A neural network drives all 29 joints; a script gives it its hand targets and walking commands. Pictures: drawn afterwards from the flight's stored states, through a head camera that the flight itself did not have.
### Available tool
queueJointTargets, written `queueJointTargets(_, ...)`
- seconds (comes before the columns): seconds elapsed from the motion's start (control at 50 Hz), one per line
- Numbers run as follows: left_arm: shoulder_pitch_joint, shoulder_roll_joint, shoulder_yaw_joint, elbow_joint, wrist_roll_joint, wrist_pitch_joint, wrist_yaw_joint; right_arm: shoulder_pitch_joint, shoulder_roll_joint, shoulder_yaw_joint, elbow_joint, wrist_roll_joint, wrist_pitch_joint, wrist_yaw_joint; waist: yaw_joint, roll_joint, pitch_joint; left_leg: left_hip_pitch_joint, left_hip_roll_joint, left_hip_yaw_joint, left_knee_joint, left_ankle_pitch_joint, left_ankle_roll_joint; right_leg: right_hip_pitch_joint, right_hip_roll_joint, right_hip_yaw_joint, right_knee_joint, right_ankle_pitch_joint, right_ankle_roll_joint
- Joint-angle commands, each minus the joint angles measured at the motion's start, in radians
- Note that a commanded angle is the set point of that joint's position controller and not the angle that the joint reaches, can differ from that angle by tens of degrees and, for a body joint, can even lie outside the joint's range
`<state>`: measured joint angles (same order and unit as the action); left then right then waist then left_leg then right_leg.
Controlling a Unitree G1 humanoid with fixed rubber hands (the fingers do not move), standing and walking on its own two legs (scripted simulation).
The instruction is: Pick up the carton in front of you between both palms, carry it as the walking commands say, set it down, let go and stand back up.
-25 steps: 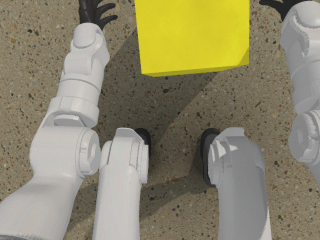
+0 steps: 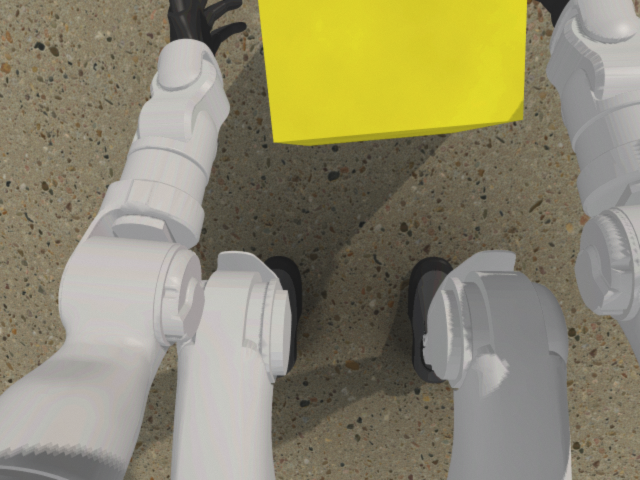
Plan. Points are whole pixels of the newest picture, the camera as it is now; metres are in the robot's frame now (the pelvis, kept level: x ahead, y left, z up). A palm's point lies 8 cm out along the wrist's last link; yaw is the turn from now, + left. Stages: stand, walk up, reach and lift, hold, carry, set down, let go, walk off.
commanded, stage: reach and lift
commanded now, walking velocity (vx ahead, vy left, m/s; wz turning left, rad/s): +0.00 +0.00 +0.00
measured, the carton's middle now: (380, 43) +0.53 -0.04 -0.25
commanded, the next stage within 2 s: none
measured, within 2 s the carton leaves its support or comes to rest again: leaves its support in 0.44 s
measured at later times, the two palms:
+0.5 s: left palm (208, 24) +0.54 +0.12 -0.16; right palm out of the picture +0.54 -0.19 -0.17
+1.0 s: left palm out of the picture +0.49 +0.11 +0.04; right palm out of the picture +0.49 -0.19 +0.03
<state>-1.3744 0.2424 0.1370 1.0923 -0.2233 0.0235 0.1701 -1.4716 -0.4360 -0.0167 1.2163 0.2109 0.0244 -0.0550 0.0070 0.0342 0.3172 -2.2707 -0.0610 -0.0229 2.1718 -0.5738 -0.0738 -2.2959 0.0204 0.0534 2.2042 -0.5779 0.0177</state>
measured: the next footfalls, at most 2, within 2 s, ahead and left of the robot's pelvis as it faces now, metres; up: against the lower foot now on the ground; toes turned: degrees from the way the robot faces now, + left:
none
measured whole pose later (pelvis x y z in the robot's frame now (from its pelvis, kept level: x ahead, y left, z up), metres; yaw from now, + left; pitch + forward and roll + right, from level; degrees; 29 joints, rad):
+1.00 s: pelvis -0.01 +0.01 +0.10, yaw -3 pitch +43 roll +2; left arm -1.07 -0.04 0.55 0.72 0.20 0.32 0.10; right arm -1.15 -0.10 -0.41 0.86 -0.22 0.34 -0.02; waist 0.00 0.03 -0.13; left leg -2.07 -0.12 -0.08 1.83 -0.51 -0.09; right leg -2.10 0.10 0.09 1.84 -0.48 0.06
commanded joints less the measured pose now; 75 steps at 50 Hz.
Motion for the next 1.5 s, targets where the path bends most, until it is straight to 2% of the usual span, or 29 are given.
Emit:
queueJointTargets(0.0,-0.211,0.090,0.014,-0.085,0.006,-0.021,0.001,-0.264,-0.089,-0.003,-0.094,0.003,-0.019,-0.001,0.006,-0.089,-1.132,0.512,-0.007,0.100,-0.139,0.306,0.007,0.610,-0.010,-0.041,-0.193,0.334,0.011)
queueJointTargets(0.1,-0.299,-0.004,-0.050,-0.094,-0.023,-0.023,0.002,-0.338,0.000,0.053,-0.104,0.025,-0.019,0.003,-0.010,-0.075,-1.138,0.552,-0.021,0.096,-0.152,0.286,0.009,0.605,-0.001,-0.048,-0.209,0.294,0.003)
queueJointTargets(0.14,-0.313,-0.032,-0.036,-0.080,-0.002,-0.023,0.007,-0.349,0.021,0.042,-0.085,0.003,-0.020,-0.001,-0.019,-0.066,-1.132,0.573,-0.028,0.096,-0.154,0.278,0.005,0.605,0.004,-0.050,-0.216,0.278,0.003)
queueJointTargets(0.18,-0.314,-0.069,-0.011,-0.061,0.035,-0.023,0.008,-0.363,0.079,0.049,-0.069,-0.007,-0.019,0.006,-0.003,-0.067,-1.117,0.595,-0.036,0.100,-0.155,0.273,0.008,0.599,0.010,-0.053,-0.219,0.262,0.007)
queueJointTargets(0.2,-0.399,-0.237,-0.078,-0.105,0.025,-0.020,-0.019,-0.429,0.265,0.109,-0.098,0.007,-0.016,0.034,-0.003,-0.067,-1.120,0.584,-0.048,0.101,-0.155,0.281,0.014,0.604,0.021,-0.055,-0.221,0.272,0.002)
queueJointTargets(0.24,-0.527,-0.530,-0.118,-0.095,0.050,0.000,-0.092,-0.533,0.568,0.154,-0.092,-0.006,0.002,0.103,-0.011,-0.069,-1.094,0.560,-0.069,0.103,-0.144,0.279,0.022,0.585,0.040,-0.057,-0.210,0.282,-0.003)
queueJointTargets(0.3,-0.598,-0.796,-0.101,-0.136,0.119,0.048,-0.196,-0.559,0.840,0.131,-0.136,-0.069,0.046,0.198,-0.022,-0.056,-1.037,0.520,-0.095,0.122,-0.122,0.257,0.023,0.540,0.065,-0.075,-0.194,0.265,-0.008)
queueJointTargets(0.34,-0.598,-0.883,-0.098,-0.169,0.136,0.074,-0.238,-0.542,0.930,0.107,-0.173,-0.084,0.068,0.237,-0.026,-0.045,-1.035,0.499,-0.102,0.128,-0.120,0.265,0.030,0.519,0.074,-0.089,-0.186,0.275,-0.012)
queueJointTargets(0.4,-0.594,-0.985,-0.113,-0.230,0.112,0.097,-0.265,-0.533,1.020,0.117,-0.256,-0.073,0.089,0.264,-0.037,-0.049,-1.143,0.530,-0.110,0.129,-0.110,0.350,0.039,0.550,0.081,-0.102,-0.174,0.361,-0.015)
queueJointTargets(0.5,-0.594,-1.132,-0.226,-0.347,0.035,0.125,-0.259,-0.554,1.129,0.204,-0.476,-0.024,0.110,0.249,-0.065,-0.062,-1.511,0.626,-0.116,0.138,-0.103,0.491,0.028,0.785,0.092,-0.117,-0.163,0.558,-0.009)
queueJointTargets(0.54,-0.602,-1.168,-0.274,-0.417,0.021,0.144,-0.252,-0.536,1.174,0.236,-0.552,-0.023,0.134,0.237,-0.075,-0.080,-1.656,0.640,-0.120,0.144,-0.119,0.502,0.022,0.896,0.098,-0.122,-0.174,0.609,-0.004)
queueJointTargets(0.58,-0.603,-1.189,-0.316,-0.501,0.027,0.164,-0.244,-0.495,1.235,0.262,-0.608,-0.029,0.164,0.226,-0.067,-0.096,-1.769,0.664,-0.127,0.153,-0.145,0.490,0.021,0.947,0.108,-0.134,-0.196,0.612,0.006)
queueJointTargets(0.64,-0.574,-1.195,-0.329,-0.569,0.069,0.200,-0.239,-0.417,1.302,0.269,-0.627,-0.056,0.214,0.217,-0.043,-0.108,-1.764,0.668,-0.135,0.160,-0.204,0.406,0.024,0.925,0.122,-0.144,-0.261,0.515,0.015)
queueJointTargets(0.68,-0.528,-1.198,-0.292,-0.523,0.113,0.229,-0.249,-0.363,1.338,0.238,-0.569,-0.090,0.247,0.227,-0.025,-0.109,-1.623,0.618,-0.134,0.160,-0.256,0.294,0.030,0.831,0.126,-0.144,-0.316,0.381,0.014)
queueJointTargets(0.74,-0.459,-1.208,-0.180,-0.406,0.210,0.266,-0.270,-0.305,1.366,0.144,-0.432,-0.171,0.282,0.248,0.005,-0.103,-1.384,0.542,-0.129,0.153,-0.336,0.137,0.038,0.699,0.131,-0.138,-0.405,0.181,0.009)
queueJointTargets(0.8,-0.446,-1.216,-0.098,-0.352,0.276,0.284,-0.287,-0.303,1.367,0.054,-0.371,-0.235,0.293,0.262,0.009,-0.094,-1.314,0.535,-0.126,0.141,-0.399,0.088,0.045,0.677,0.133,-0.129,-0.468,0.115,0.002)
queueJointTargets(0.88,-0.435,-1.239,-0.065,-0.325,0.306,0.289,-0.303,-0.292,1.369,-0.015,-0.348,-0.286,0.293,0.269,-0.010,-0.078,-1.340,0.576,-0.129,0.132,-0.470,0.095,0.042,0.724,0.136,-0.128,-0.531,0.127,-0.003)
queueJointTargets(0.96,-0.404,-1.276,-0.080,-0.325,0.307,0.298,-0.316,-0.266,1.389,-0.023,-0.361,-0.303,0.298,0.274,-0.024,-0.061,-1.405,0.651,-0.133,0.127,-0.532,0.120,0.036,0.798,0.138,-0.129,-0.588,0.155,-0.004)
queueJointTargets(1.12,-0.292,-1.356,-0.202,-0.401,0.261,0.317,-0.330,-0.179,1.474,0.099,-0.480,-0.255,0.316,0.284,-0.023,-0.055,-1.536,0.836,-0.135,0.116,-0.632,0.226,0.026,0.973,0.144,-0.129,-0.676,0.274,0.008)
queueJointTargets(1.24,-0.183,-1.389,-0.289,-0.443,0.226,0.324,-0.331,-0.084,1.517,0.185,-0.539,-0.216,0.322,0.280,-0.019,-0.061,-1.517,0.947,-0.133,0.097,-0.717,0.262,0.022,1.086,0.147,-0.120,-0.754,0.314,0.015)
queueJointTargets(1.48,0.058,-1.409,-0.308,-0.415,0.247,0.299,-0.333,0.143,1.552,0.193,-0.529,-0.240,0.296,0.261,-0.018,-0.050,-1.303,1.145,-0.123,0.046,-0.941,0.268,0.031,1.303,0.141,-0.071,-0.971,0.324,0.009)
